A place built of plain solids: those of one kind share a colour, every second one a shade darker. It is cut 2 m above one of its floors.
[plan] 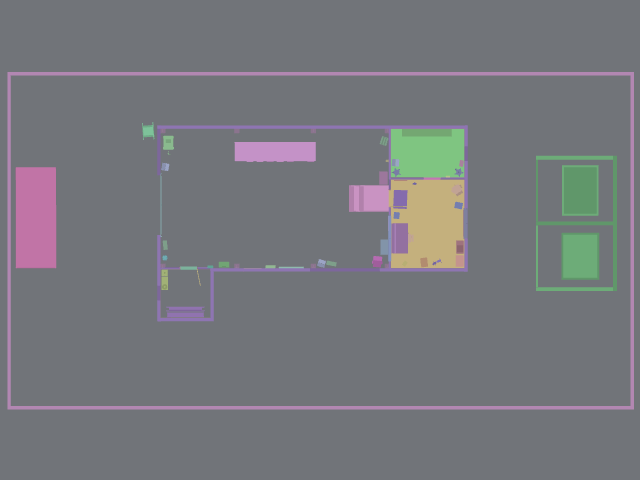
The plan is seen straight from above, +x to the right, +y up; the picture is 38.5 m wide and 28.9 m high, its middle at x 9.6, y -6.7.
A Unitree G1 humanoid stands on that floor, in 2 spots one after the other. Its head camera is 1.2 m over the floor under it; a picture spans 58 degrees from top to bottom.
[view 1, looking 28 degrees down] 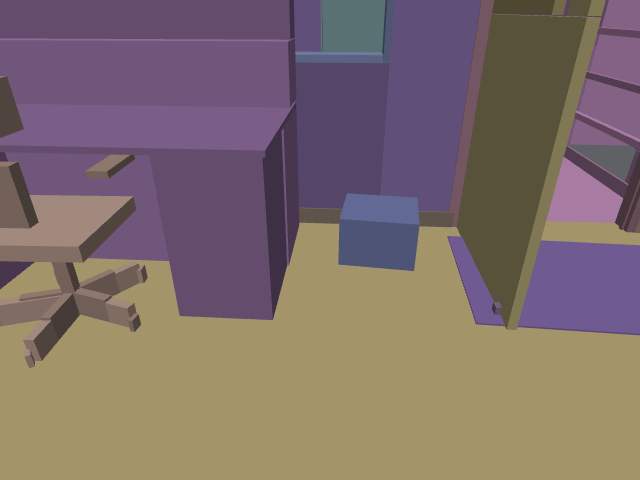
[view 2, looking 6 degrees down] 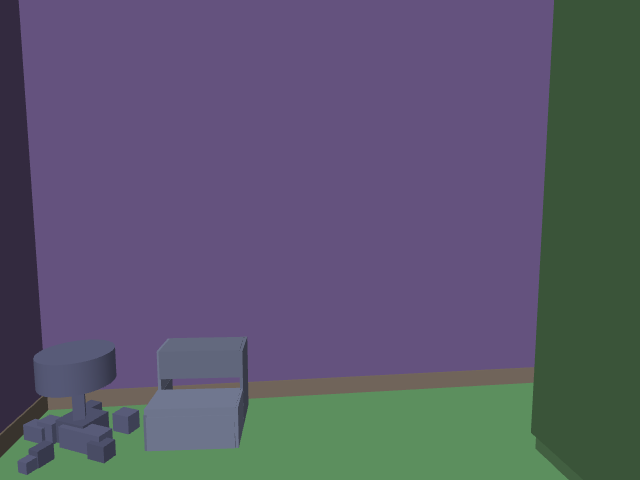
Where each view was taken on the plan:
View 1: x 16.35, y -5.40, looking -176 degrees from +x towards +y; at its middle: raised_floor_control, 2.56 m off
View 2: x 16.35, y -1.70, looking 173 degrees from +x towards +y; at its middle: wall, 2.52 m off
